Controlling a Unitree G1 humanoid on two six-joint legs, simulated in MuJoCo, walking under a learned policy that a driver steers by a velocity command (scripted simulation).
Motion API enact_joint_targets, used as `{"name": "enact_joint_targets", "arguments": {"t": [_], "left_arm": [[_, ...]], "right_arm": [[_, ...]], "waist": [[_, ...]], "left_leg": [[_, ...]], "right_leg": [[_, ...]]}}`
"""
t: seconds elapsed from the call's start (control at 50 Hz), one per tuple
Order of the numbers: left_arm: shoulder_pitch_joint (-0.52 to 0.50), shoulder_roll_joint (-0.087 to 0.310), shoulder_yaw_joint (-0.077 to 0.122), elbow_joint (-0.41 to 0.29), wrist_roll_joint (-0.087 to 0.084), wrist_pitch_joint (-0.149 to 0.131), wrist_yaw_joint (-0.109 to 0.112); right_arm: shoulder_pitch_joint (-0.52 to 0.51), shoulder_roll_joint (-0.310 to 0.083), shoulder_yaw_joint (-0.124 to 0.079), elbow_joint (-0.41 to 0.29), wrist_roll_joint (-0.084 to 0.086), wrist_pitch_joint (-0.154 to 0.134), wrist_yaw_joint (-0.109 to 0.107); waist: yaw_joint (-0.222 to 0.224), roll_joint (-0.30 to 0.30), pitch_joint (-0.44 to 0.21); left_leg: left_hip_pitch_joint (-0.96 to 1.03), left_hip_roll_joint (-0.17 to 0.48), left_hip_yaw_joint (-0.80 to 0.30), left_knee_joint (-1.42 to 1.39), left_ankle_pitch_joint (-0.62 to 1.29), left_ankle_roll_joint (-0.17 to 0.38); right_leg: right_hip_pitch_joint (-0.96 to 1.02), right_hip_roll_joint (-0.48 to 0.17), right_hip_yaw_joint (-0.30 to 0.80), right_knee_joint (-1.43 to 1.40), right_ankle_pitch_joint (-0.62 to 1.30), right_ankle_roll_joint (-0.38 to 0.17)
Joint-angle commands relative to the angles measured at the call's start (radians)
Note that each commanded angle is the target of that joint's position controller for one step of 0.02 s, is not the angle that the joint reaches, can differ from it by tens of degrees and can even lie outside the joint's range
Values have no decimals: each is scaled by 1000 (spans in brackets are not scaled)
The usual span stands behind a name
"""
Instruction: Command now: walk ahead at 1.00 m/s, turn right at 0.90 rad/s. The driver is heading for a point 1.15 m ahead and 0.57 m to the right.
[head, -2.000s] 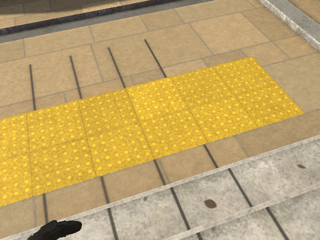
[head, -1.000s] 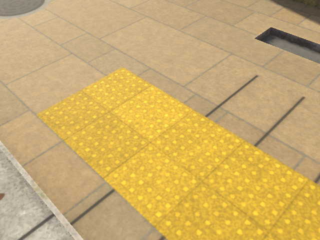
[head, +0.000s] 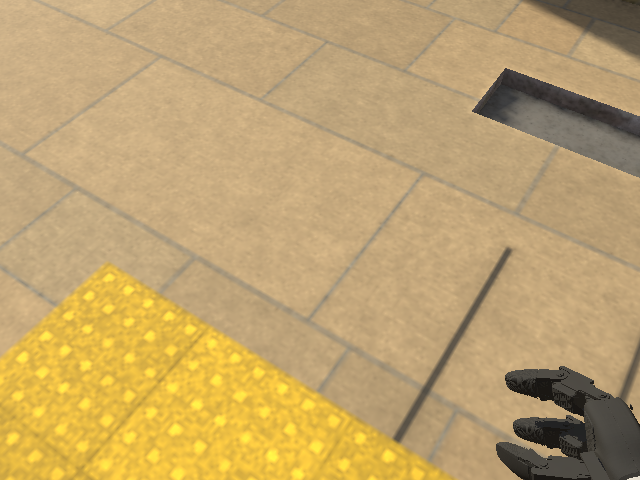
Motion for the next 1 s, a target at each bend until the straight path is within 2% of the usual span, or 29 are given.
{"name": "enact_joint_targets", "arguments": {"t": [0.02, 0.06, 0.08, 0.1, 0.12, 0.14, 0.16, 0.18, 0.26, 0.4, 0.44, 0.48, 0.52, 0.54, 0.56, 0.58, 0.6, 0.62, 0.64, 0.68, 0.74, 0.8, 0.86, 0.9, 0.92, 0.94, 0.96, 0.98, 1.0], "left_arm": [[-77, 187, 51, -113, -4, -22, 3], [-85, 224, 58, -126, 9, -18, 9], [-123, 240, 59, -138, 12, -19, 5], [-157, 154, 33, -171, 17, -29, 1], [-45, -13, -11, -227, -27, -30, 5], [-43, 51, -22, -235, -17, -16, 15], [-144, 110, -11, -220, 11, -1, 14], [-197, 119, -9, -224, 26, 7, 0], [-300, 34, -34, -291, 37, 50, -45], [-536, 31, -72, -401, 33, 57, -76], [-553, 37, -75, -395, 34, 56, -80], [-449, 69, -65, -362, 37, 55, -70], [-95, 152, -22, -255, 38, 50, -48], [53, 191, 10, -195, 24, 43, -23], [-32, 262, 32, -196, 1, 53, 3], [-55, 343, 49, -251, 33, 67, 6], [-47, 296, 48, -259, 26, 70, 19], [-77, 241, 35, -235, 27, 63, 29], [-111, 212, 26, -225, 25, 48, 33], [-155, 174, 5, -230, 21, 15, 37], [-181, 183, 6, -227, 16, -18, 27], [-162, 199, 19, -218, 6, -23, 11], [-105, 215, 30, -204, 3, -16, 10], [-110, 257, 39, -203, 13, -10, 12], [-150, 261, 36, -206, 16, -14, 8], [-170, 145, 3, -232, 21, -30, 11], [-49, 18, -35, -297, -22, -35, 6], [-73, 79, -43, -261, 12, -20, 16], [-151, 111, -37, -252, 35, -10, 9]], "right_arm": [[11, -112, -32, -34, 14, 1, -3], [152, -177, -62, 2, 13, -10, -20], [336, -213, -82, 46, 7, -15, -34], [558, -284, -105, 79, -16, -19, -56], [542, -368, -117, 70, -65, -19, -55], [427, -333, -127, 56, -48, -11, -48], [333, -223, -105, 38, -35, -7, -44], [317, -170, -91, 57, -29, -5, -39], [461, -91, -68, 182, -3, -33, -26], [476, -134, -67, 232, -1, -57, -27], [507, -179, -75, 235, -1, -54, -39], [533, -238, -89, 233, -1, -34, -64], [440, -286, -104, 195, -8, -4, -73], [396, -278, -109, 176, -9, 9, -58], [383, -143, -78, 120, -28, 2, -35], [420, -164, -75, 0, 2, -15, -35], [334, -193, -66, -20, -9, -40, -30], [317, -195, -63, -14, -7, -49, -27], [306, -188, -62, -5, -21, -39, -29], [358, -175, -57, 10, -51, 10, -28], [193, -129, -39, -65, -38, 33, -13], [105, -96, -24, -82, 0, 29, 3], [88, -146, -38, -80, 11, 27, -3], [243, -216, -70, -37, 10, 18, -22], [445, -253, -90, 10, 2, 14, -37], [663, -320, -114, 46, -27, 6, -59], [579, -405, -127, 37, -52, 5, -52], [443, -318, -126, 15, -40, 13, -40], [382, -224, -106, 13, -29, 14, -31]], "waist": [[-53, -49, 11], [-129, -32, -94], [-240, 5, -192], [-328, 83, -331], [-208, 395, -422], [-160, 398, -382], [-169, 214, -212], [-164, 102, -123], [-127, 118, -28], [-104, 37, 103], [-98, 44, 84], [-28, 110, 7], [147, 126, -143], [202, 35, -187], [72, -194, -132], [20, -180, -344], [43, -15, -277], [-17, 61, -85], [-76, 108, -9], [-160, 112, 41], [-153, 70, 84], [-99, 8, 44], [-64, -36, 4], [-148, -14, -108], [-268, 14, -206], [-341, 133, -330], [-182, 505, -430], [-166, 324, -294], [-168, 156, -172]], "left_leg": [[375, -79, 81, -152, 97, -1], [516, -122, 86, -179, -56, 15], [717, -108, 95, -164, -122, 25], [964, 60, -65, -150, -403, 51], [1143, 351, -590, -352, -711, 112], [1050, 374, -831, -483, -914, 172], [901, 310, -624, -468, -851, 164], [789, 252, -425, -443, -615, 151], [703, 157, -63, -440, -54, 95], [620, 77, 301, -564, 377, 36], [648, 71, 366, -502, 785, 11], [712, 110, 368, -308, 1134, -3], [596, 155, 325, 140, 1190, 13], [404, 69, 334, 541, 638, 22], [63, -111, 315, 913, -419, 22], [-194, -133, 88, 1078, -479, -2], [-255, -86, 7, 971, -390, 6], [-243, -48, 10, 845, -348, 9], [-168, -21, 15, 752, -360, 0], [-27, 16, 16, 623, -415, -32], [121, 31, 63, 318, -272, -55], [348, -24, 90, 45, 73, -34], [385, -63, 71, -101, 65, -11], [551, -121, 81, -142, -101, 3], [763, -102, 105, -129, -154, 18], [981, 94, -101, -149, -479, 49], [1097, 351, -749, -431, -710, 148], [973, 327, -828, -477, -896, 199], [848, 273, -637, -445, -816, 197]], "right_leg": [[-239, -173, 190, -100, 401, -103], [-129, -174, 193, 138, 645, -62], [-186, -137, 152, 382, 684, -37], [-343, -89, 96, 718, 465, -26], [-633, 6, -3, 1011, -233, -6], [-767, -69, -65, 1121, -125, -24], [-795, -136, -99, 1106, -21, -23], [-770, -172, -112, 1049, 35, -17], [-802, -231, -128, 1008, 55, -7], [-711, -197, -310, 607, 299, -21], [-559, -123, -402, 485, 300, -56], [-412, -56, -425, 444, 236, -84], [-33, -28, -341, 396, 165, -149], [204, -67, -236, 276, 185, -202], [304, -218, 29, 326, 308, -233], [539, -391, 485, 150, 180, -435], [442, -419, 606, -28, -14, -403], [245, -395, 545, -92, -15, -360], [81, -346, 463, -101, 71, -324], [-166, -273, 324, -107, 208, -298], [-413, -172, 208, -163, 225, -255], [-462, -112, 150, -151, 315, -175], [-253, -153, 210, -54, 441, -125], [-150, -146, 207, 202, 666, -79], [-211, -118, 153, 449, 689, -53], [-367, -65, 79, 814, 378, -40], [-638, 39, -23, 1058, -179, -3], [-768, -61, -50, 1133, -83, -21], [-773, -116, -71, 1098, -4, -18]]}}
